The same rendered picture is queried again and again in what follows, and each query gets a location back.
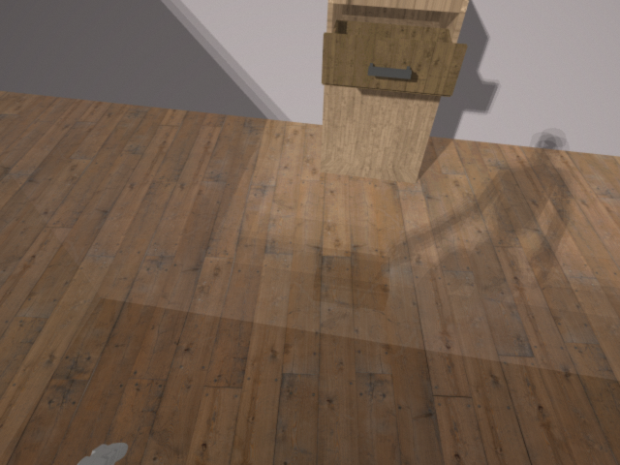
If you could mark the handle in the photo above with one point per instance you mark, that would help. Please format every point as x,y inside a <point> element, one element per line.
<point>389,72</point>

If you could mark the drawer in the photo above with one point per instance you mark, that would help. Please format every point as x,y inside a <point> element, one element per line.
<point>434,60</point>

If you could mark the robot left hand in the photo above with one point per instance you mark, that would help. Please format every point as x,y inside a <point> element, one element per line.
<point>105,454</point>

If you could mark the cabinet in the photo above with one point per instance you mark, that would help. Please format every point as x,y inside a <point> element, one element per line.
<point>376,133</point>

